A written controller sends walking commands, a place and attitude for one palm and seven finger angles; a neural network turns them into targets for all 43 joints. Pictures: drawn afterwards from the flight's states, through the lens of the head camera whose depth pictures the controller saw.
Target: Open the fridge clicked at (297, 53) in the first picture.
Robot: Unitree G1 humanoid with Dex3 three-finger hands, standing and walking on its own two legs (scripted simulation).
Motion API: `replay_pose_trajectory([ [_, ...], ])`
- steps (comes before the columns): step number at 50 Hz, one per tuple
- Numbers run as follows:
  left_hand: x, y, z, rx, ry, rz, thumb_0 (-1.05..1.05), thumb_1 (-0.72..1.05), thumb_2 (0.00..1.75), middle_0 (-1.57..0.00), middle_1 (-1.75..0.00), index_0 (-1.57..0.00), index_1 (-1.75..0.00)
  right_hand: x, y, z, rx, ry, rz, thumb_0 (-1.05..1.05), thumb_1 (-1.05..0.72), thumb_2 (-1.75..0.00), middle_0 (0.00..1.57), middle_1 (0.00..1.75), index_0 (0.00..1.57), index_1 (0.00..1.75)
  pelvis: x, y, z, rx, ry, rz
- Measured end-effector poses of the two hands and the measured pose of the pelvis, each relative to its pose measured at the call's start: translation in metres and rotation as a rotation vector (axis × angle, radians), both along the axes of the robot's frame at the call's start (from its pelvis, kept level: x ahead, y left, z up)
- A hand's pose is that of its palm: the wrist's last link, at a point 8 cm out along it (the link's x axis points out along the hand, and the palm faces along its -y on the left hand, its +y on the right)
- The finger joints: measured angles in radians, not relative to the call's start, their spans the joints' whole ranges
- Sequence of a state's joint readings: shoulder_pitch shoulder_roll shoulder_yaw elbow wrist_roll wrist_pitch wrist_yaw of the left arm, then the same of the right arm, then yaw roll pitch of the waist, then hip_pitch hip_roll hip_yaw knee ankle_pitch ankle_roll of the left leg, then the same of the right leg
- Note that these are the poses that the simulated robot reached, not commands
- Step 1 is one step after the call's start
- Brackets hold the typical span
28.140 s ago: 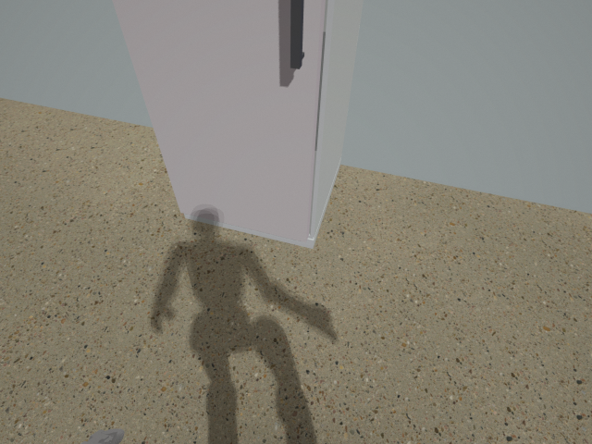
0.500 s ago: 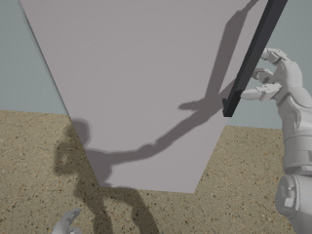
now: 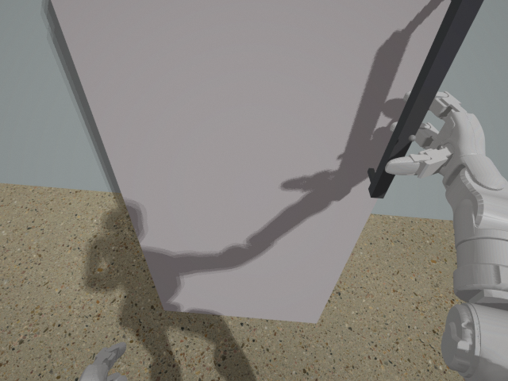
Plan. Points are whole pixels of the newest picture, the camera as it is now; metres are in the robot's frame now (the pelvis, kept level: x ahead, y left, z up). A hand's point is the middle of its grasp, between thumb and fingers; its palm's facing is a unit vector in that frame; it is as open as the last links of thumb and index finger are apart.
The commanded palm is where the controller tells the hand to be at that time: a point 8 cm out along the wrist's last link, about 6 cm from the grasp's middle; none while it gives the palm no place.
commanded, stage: slide the fingers in behind the handle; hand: right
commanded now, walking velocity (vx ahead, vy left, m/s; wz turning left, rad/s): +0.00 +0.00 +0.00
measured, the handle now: (406, 110) +0.47 -0.18 +0.24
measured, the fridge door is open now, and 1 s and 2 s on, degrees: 0 0 0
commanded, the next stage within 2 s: grip the handle and tug to test in 0.52 s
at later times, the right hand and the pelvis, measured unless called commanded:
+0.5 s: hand (408, 135) +0.43 -0.18 +0.22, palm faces +0.01 +1.00 +0.00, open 14.0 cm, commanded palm +0.40 -0.23 +0.22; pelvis +0.00 +0.00 +0.00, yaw +0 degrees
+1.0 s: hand (405, 134) +0.42 -0.17 +0.23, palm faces +0.01 +1.00 +0.00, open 10.5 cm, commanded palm +0.40 -0.23 +0.22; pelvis +0.00 +0.00 +0.00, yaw +0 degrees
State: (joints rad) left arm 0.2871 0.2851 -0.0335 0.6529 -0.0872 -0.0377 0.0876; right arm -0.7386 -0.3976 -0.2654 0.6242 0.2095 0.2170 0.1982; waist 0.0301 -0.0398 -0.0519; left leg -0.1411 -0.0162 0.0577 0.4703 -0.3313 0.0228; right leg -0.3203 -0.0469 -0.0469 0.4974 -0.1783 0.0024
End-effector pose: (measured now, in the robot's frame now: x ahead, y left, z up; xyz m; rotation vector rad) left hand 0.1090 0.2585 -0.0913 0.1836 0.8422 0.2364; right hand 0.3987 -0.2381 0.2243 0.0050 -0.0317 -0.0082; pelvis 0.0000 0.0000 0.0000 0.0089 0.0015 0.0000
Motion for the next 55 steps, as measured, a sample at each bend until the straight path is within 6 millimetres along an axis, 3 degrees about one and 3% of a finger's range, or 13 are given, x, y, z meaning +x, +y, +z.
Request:
replay_pose_trajectory([
  [10,0.007,-0.001,0.001,0.002,-0.012,-0.017,0.01,0.9,0.89,-0.2,-0.3,-0.2,-0.3,0.006,0.009,-0.001,0.001,0.017,-0.001,-0.01,0.5,-0.3,0.3,1.2,0.3,1.2,-0.003,0.002,-0.001,0.001,0.006,-0.009],
  [25,-0.011,-0.004,-0.006,-0.016,0.036,0.013,0.01,0.9,0.89,-0.2,-0.3,-0.2,-0.3,0.006,0.004,-0.001,-0.003,-0.013,0.003,-0.01,0.5,-0.3,0.31,1.2,0.3,1.2,0.003,-0.002,0.0,-0.002,0.004,0.007],
  [36,0.006,-0.009,0.001,-0.009,-0.009,-0.008,0.01,0.9,0.89,-0.2,-0.3,-0.2,-0.3,0.002,0.009,0.001,0.0,-0.011,0.007,-0.01,0.47,-0.31,0.3,1.2,0.3,1.2,0.001,-0.005,0.001,0.0,-0.002,0.002],
  [45,0.014,-0.014,0.004,-0.01,-0.027,-0.026,0.01,0.9,0.89,-0.2,-0.3,-0.2,-0.3,0.003,0.009,-0.001,-0.001,0.014,0.0,-0.01,0.21,-0.42,0.33,1.24,0.33,1.24,-0.001,-0.005,0.001,0.001,-0.004,-0.003],
  [55,0.003,-0.012,-0.001,-0.014,0.008,-0.012,0.01,0.9,0.89,-0.2,-0.3,-0.2,-0.3,0.006,0.011,0.001,0.002,0.004,0.005,0.0,-0.23,-0.61,0.37,1.3,0.38,1.3,0.0,-0.004,0.001,0.0,-0.001,-0.001],
])
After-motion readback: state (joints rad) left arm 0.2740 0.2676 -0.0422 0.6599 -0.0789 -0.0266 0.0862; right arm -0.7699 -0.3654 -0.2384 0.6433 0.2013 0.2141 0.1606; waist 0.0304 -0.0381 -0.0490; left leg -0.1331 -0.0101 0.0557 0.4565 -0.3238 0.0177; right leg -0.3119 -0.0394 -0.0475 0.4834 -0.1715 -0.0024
